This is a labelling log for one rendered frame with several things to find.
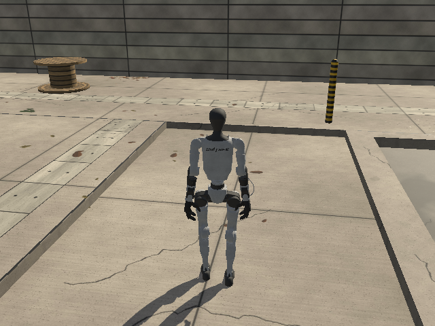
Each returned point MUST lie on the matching robot right upper arm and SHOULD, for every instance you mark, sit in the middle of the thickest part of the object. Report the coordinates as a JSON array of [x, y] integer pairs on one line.
[[240, 155]]

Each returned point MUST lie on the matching robot left hand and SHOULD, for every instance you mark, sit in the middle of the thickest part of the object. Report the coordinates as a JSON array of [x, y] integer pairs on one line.
[[188, 210]]

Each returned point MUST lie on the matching right robot forearm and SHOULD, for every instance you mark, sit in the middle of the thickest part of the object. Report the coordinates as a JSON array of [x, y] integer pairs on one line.
[[244, 186]]

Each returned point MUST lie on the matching robot left upper arm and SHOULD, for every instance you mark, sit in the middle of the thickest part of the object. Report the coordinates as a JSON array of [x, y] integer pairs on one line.
[[194, 156]]

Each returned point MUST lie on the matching robot left thigh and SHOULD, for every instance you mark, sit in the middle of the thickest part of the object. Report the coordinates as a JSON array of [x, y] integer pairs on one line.
[[201, 198]]

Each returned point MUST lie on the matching left robot foot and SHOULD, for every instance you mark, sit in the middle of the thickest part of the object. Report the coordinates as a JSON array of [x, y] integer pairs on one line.
[[206, 274]]

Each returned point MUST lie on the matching robot right hand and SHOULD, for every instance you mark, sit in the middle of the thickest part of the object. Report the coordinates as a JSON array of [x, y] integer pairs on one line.
[[246, 210]]

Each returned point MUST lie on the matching left robot forearm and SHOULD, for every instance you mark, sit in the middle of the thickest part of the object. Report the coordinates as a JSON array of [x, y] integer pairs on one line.
[[191, 185]]

